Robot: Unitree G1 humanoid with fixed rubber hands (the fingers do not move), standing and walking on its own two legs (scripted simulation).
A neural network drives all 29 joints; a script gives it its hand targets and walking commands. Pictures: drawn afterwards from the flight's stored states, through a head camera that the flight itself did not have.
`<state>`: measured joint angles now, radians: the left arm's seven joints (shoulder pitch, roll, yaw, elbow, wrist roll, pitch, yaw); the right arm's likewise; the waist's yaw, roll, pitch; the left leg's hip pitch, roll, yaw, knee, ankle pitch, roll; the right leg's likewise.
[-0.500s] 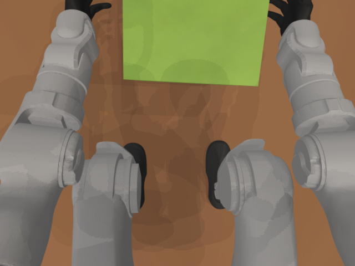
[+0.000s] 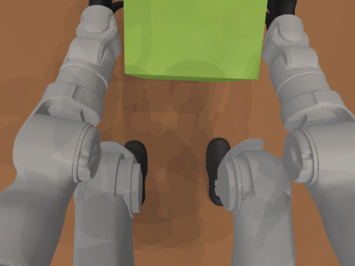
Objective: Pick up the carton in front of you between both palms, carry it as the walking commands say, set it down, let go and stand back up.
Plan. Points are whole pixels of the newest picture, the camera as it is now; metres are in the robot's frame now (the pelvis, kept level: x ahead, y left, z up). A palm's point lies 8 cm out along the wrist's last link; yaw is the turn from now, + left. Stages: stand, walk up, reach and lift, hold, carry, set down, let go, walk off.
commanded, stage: reach and lift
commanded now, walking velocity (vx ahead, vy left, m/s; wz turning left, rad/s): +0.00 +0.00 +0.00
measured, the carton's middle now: (189, 28) +0.53 -0.02 -0.25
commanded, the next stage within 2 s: none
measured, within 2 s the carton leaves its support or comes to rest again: leaves its support in 0.20 s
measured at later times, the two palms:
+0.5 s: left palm out of the picture +0.52 +0.13 -0.04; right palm (338, 3) +0.50 -0.17 -0.03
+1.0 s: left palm out of the picture +0.48 +0.14 +0.11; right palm out of the picture +0.47 -0.16 +0.11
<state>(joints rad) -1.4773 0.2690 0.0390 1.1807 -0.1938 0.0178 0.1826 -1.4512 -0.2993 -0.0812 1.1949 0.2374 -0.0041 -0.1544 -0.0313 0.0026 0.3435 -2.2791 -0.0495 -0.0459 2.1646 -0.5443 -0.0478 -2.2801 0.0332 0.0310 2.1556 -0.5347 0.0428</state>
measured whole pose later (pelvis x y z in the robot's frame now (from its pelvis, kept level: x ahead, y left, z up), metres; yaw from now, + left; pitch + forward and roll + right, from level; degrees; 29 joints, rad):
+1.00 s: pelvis +0.02 +0.00 +0.16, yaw +0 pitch +39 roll +0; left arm -0.87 -0.03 0.38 0.66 0.14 0.35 0.09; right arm -0.86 0.01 -0.39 0.64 -0.14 0.37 -0.06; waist -0.02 0.02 -0.20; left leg -1.81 -0.12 -0.10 1.64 -0.51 -0.06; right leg -1.81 0.10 0.10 1.63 -0.50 0.07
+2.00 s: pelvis +0.11 +0.00 +0.40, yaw +0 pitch +0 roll +0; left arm -0.23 -0.14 0.24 0.39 0.21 0.55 0.03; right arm -0.23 0.15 -0.24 0.39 -0.21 0.56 -0.03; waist 0.00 0.00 -0.09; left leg -0.24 -0.05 -0.15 0.50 -0.26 -0.01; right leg -0.25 0.05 0.15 0.50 -0.25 0.02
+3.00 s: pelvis +0.11 +0.00 +0.41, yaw +0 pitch -5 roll +0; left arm -0.23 -0.14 0.21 0.27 0.26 0.69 0.00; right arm -0.23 0.14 -0.21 0.27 -0.25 0.69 0.00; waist 0.00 0.00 0.00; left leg -0.09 -0.04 -0.14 0.39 -0.22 -0.01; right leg -0.10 0.04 0.14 0.39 -0.21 0.01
